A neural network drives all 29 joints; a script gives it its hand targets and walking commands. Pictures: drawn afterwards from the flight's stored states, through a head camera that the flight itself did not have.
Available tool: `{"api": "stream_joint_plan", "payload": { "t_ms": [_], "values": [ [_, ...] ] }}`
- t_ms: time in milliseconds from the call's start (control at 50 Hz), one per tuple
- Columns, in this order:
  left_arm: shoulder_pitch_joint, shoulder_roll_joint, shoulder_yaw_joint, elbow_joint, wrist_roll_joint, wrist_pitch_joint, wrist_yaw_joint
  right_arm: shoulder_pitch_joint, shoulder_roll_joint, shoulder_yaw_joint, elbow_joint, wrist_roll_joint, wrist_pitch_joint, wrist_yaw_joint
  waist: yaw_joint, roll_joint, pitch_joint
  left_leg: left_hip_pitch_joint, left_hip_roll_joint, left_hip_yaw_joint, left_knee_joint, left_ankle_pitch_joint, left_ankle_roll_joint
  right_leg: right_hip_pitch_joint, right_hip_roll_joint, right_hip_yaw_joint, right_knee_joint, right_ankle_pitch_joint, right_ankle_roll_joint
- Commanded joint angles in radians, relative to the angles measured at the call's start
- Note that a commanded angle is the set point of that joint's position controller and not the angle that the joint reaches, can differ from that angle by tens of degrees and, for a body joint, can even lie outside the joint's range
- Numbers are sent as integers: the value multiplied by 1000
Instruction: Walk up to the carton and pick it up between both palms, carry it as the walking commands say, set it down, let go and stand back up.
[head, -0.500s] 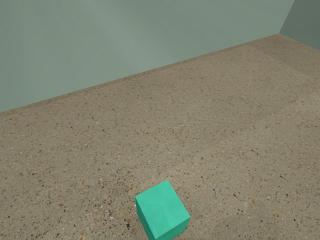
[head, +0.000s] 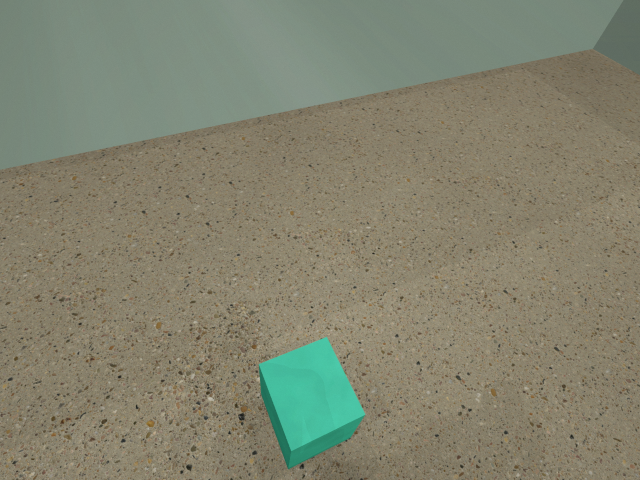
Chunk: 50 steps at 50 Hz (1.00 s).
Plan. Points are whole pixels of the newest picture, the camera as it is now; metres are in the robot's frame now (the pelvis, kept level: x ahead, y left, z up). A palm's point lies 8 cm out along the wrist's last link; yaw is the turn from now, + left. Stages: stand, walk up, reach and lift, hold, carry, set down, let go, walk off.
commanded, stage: walk up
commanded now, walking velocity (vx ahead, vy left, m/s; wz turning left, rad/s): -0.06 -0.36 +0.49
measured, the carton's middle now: (307, 403) +0.42 -0.04 -0.66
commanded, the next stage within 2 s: none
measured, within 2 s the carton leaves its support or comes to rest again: neither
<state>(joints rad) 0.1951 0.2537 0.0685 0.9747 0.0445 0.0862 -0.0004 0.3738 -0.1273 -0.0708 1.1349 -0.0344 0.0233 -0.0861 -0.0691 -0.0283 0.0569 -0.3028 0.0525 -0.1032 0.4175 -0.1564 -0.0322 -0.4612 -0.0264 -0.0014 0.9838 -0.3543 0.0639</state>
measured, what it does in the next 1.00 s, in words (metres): steps to the right, turning left: right foot, then left foot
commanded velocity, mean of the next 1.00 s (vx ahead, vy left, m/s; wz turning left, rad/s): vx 0.02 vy -0.10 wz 0.33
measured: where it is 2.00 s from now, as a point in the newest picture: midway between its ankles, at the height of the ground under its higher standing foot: outside the picture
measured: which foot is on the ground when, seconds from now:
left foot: down 0.00-0.20, up 0.22-0.88, down 0.90-1.00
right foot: up 0.00-0.18, down 0.20-0.90, up 0.92-1.00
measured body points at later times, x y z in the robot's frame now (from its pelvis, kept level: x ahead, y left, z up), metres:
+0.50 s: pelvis +0.01 -0.17 +0.00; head +0.05 -0.18 +0.44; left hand -0.03 +0.06 -0.15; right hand +0.17 -0.41 -0.15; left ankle -0.07 -0.09 -0.68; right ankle +0.01 -0.25 -0.75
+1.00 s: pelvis -0.03 -0.13 -0.01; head -0.01 -0.08 +0.44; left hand -0.15 +0.08 -0.18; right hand +0.13 -0.31 -0.15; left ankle -0.09 -0.05 -0.75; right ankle +0.00 -0.26 -0.71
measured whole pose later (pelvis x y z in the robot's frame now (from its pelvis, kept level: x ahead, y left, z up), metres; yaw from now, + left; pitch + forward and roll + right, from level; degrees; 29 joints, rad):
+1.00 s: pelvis -0.03 -0.13 -0.01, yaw +22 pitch +1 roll -1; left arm 0.33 0.20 0.04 1.05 0.03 0.04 0.02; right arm 0.16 -0.13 -0.02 1.03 -0.02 0.01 -0.01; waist 0.03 -0.05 0.04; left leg -0.22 -0.01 0.01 0.49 -0.30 0.04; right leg -0.36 -0.08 -0.12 0.78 -0.42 0.02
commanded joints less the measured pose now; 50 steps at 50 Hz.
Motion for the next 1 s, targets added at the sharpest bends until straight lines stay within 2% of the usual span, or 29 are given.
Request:
{"api": "stream_joint_plan", "payload": {
  "t_ms": [0,40,80,100,140,160,180,200,220,240,260,320,380,420,460,480,520,620,640,720,780,820,860,880,900,920,940,960,980],
  "values": [
    [-1,4,3,-120,-5,5,-13,94,-266,-52,-61,0,1,-9,5,258,-31,35,230,-249,-159,13,118,-56,-19,22,-28,-16,7],
    [0,6,1,-151,-9,8,-19,72,-308,-62,-91,2,7,-2,7,308,-54,15,213,-248,-159,-3,110,-2,-8,12,-98,-47,5],
    [6,12,-2,-176,-12,6,-27,33,-335,-70,-131,2,19,4,16,356,-63,-42,194,-251,-178,-186,103,63,2,-6,-200,-63,3],
    [38,16,0,-172,-13,2,-29,-12,-345,-73,-153,3,26,9,39,364,-72,-108,171,-237,-189,-330,92,146,14,-24,-269,-59,2],
    [167,25,3,-149,-10,-11,-21,-115,-335,-65,-187,3,37,18,130,329,-96,-247,115,-201,-144,-484,68,364,28,-78,-450,17,2],
    [242,61,9,-131,-7,-18,-13,-136,-302,-52,-201,1,35,20,178,243,-101,-327,76,-180,-67,-515,52,474,-20,-47,-519,59,-14],
    [284,115,12,-122,7,-30,-3,-87,-231,-30,-199,4,33,22,185,-10,-107,-367,-39,-60,211,-529,31,495,-156,83,-707,-16,-35],
    [251,193,18,-136,19,-45,2,-29,-133,1,-223,-10,32,21,118,-209,-58,-402,-116,12,517,-470,2,353,-316,234,-768,-117,-34],
    [149,229,31,-167,-4,-41,2,-55,-150,-11,-244,-15,31,19,110,-360,-50,-391,-64,83,630,-415,-11,174,-410,338,-877,-260,-103],
    [77,190,20,-179,-8,-44,6,-77,-203,-28,-221,-10,35,26,79,-308,3,-338,-28,54,710,-344,-4,102,-338,274,-867,-269,-130],
    [38,128,5,-184,-13,-52,11,-47,-215,-36,-206,-10,34,39,46,-208,21,-325,-30,49,745,-262,-2,111,-258,166,-821,-146,-120],
    [25,70,-10,-157,-15,-74,26,-10,-205,-35,-184,-1,32,58,21,-107,-33,-277,-31,93,813,-226,3,206,-220,41,-718,246,-186],
    [118,61,-19,-97,-19,-94,40,-103,-164,-18,-222,4,21,65,59,-106,-56,-285,-31,90,722,-239,-4,353,-249,63,-686,504,-232],
    [199,68,-19,-52,-22,-106,50,-158,-154,-10,-230,4,23,70,85,-82,-55,-294,-28,78,623,-258,-5,456,-286,101,-664,678,-233],
    [272,106,-13,-25,-30,-122,55,-198,-163,-7,-226,9,36,74,115,-20,-55,-313,-23,50,559,-286,-8,544,-376,186,-637,908,-212],
    [288,125,-8,-16,-35,-126,59,-212,-164,-4,-227,12,38,76,121,-35,-64,-319,-17,35,544,-285,-9,569,-389,175,-612,1019,-192],
    [331,146,0,-3,-39,-125,66,-238,-178,-8,-232,16,47,87,134,-35,-120,-308,-19,18,557,-274,-18,608,-405,182,-587,1070,-154],
    [311,139,-3,-2,-33,-118,65,-309,-183,-5,-232,14,63,112,131,-93,-120,-250,-38,23,602,-219,-25,513,-361,127,-605,951,-116],
    [281,108,-9,-9,-31,-122,58,-322,-163,3,-235,18,57,108,130,-125,-124,-217,-43,42,562,-190,-19,482,-310,63,-627,857,-123],
    [237,86,-8,-15,-15,-111,40,-366,-135,16,-245,20,49,105,131,-188,-99,-106,-64,106,381,-182,-11,374,-255,-48,-670,556,-164],
    [239,107,2,-6,-8,-102,37,-339,-134,22,-242,21,39,99,127,-195,-108,-54,-65,125,271,-191,-4,354,-301,-31,-668,455,-181],
    [208,113,6,4,-8,-93,34,-287,-131,27,-228,22,23,94,110,-202,-116,8,-60,140,167,-179,-3,322,-299,-33,-676,258,-177],
    [185,78,-3,16,-12,-84,29,-201,-142,20,-184,20,-3,85,70,-101,-107,172,-49,176,-10,-64,5,208,-235,-112,-578,96,-143],
    [234,13,-22,27,-9,-82,28,-167,-193,4,-166,18,-20,78,64,56,-104,239,57,57,-88,-50,32,139,-159,-183,-424,59,-107],
    [253,-54,-36,14,-6,-78,27,-132,-273,-13,-159,8,-34,67,63,279,-91,264,306,-273,-144,178,92,-41,-61,-190,-207,-190,-41],
    [212,-25,-22,8,-17,-56,28,-95,-263,-10,-148,10,-38,58,24,266,-89,173,365,-319,-208,47,170,-21,-67,-79,-151,-184,-40],
    [170,2,-16,13,-15,-52,22,-136,-240,0,-139,13,-36,57,35,246,-46,131,315,-308,-266,-180,173,-38,-68,-37,-94,-140,-44],
    [179,7,-13,37,-14,-49,21,-209,-199,14,-147,15,-34,55,74,188,3,90,274,-230,-260,-122,146,-30,-70,-19,-91,-83,-42],
    [220,4,-6,73,-15,-41,20,-226,-178,25,-150,17,-38,48,97,130,32,93,254,-173,-220,101,114,-17,-65,4,-91,-24,-41]
  ]
}}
